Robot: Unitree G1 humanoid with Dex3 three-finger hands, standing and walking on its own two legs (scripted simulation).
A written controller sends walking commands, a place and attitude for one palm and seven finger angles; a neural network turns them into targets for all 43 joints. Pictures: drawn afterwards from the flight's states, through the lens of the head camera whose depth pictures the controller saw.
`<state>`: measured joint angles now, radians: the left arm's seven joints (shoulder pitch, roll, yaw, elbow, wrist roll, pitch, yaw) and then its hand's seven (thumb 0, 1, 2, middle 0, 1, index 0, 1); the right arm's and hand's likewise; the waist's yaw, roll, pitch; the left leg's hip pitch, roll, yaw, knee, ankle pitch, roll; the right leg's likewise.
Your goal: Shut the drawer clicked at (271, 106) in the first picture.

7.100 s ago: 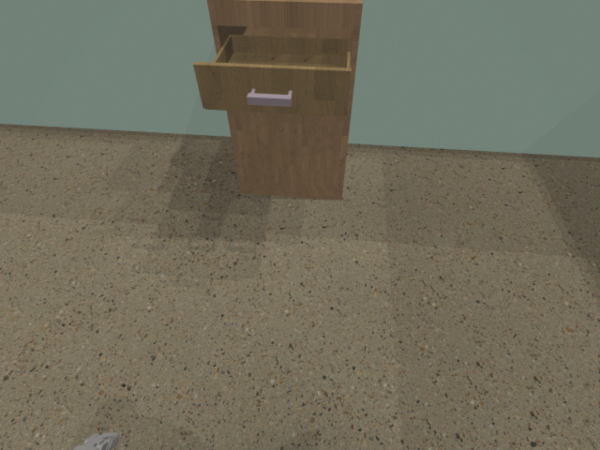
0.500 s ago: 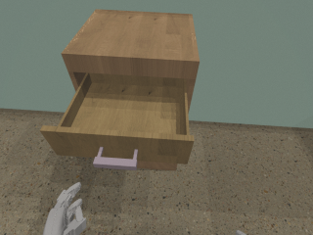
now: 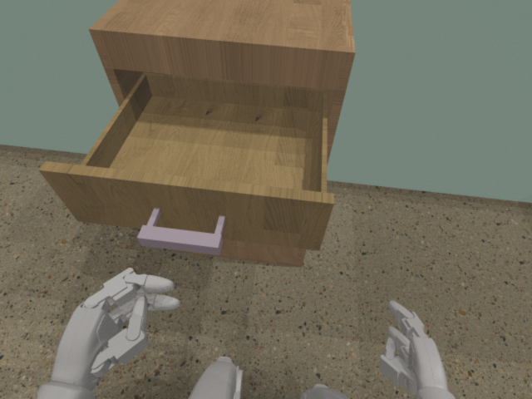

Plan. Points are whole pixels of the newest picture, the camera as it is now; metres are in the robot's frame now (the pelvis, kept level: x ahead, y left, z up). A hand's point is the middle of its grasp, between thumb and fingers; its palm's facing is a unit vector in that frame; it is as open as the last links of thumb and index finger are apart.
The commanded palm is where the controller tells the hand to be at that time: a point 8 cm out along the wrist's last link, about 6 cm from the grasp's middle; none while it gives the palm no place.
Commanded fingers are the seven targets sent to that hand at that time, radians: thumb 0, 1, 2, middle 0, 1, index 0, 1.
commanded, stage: raise the hand and make a fist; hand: left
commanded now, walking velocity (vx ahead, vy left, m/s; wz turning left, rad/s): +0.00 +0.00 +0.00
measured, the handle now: (184, 228) +0.36 +0.17 +0.03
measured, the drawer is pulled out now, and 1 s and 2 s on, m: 0.29 0.29 0.29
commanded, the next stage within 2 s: bring the fist close to the handle in 1.24 s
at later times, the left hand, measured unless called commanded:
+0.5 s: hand (147, 331) +0.18 +0.15 +0.10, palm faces -0.04 -1.00 -0.01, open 3.1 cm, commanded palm +0.15 +0.21 +0.11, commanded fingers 0.00 0.90 0.90 -1.38 -1.58 -1.38 -1.58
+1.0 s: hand (160, 335) +0.17 +0.13 +0.13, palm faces -0.05 -1.00 -0.02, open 3.3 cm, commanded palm +0.14 +0.19 +0.13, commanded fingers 0.00 0.90 0.90 -1.40 -1.60 -1.40 -1.60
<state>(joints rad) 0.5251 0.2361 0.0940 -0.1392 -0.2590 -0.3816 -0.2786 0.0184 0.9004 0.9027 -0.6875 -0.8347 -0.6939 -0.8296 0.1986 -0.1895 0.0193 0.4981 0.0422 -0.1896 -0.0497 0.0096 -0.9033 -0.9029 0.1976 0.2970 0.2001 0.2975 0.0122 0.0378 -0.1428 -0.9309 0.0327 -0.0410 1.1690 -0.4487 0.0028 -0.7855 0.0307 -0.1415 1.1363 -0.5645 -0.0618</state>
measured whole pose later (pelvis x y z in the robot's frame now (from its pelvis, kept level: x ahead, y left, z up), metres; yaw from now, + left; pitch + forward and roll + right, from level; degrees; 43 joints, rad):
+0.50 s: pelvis +0.02 +0.01 +0.02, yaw -1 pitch +11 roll -2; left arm 0.73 0.19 0.00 -0.34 -0.21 -0.38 -0.16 0.02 0.90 0.90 -1.19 -1.38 -1.19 -1.37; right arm 0.21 -0.21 -0.03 0.44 0.05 -0.14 -0.03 0.01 -0.91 -0.90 0.19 0.30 0.20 0.30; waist 0.00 0.04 -0.15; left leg -0.82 0.02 0.01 1.07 -0.45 0.03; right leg -0.69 0.01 -0.09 1.05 -0.55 -0.04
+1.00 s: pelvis +0.02 +0.01 +0.03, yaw -1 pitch +9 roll -1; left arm 0.81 0.18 -0.07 -0.47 -0.17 -0.29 -0.09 0.02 0.90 0.90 -1.40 -1.60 -1.40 -1.60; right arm 0.29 -0.21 0.00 0.39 0.06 -0.08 -0.02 0.01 -0.90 -0.90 0.20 0.30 0.20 0.30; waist -0.01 0.06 -0.15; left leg -0.74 0.02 0.01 1.03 -0.44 0.02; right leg -0.62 0.02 -0.09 1.01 -0.55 -0.04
